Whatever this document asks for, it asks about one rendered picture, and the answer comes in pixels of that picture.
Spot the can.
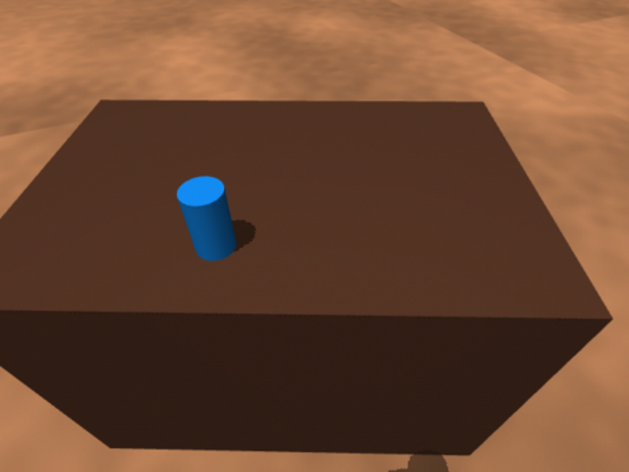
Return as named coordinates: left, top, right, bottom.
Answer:
left=177, top=176, right=236, bottom=261

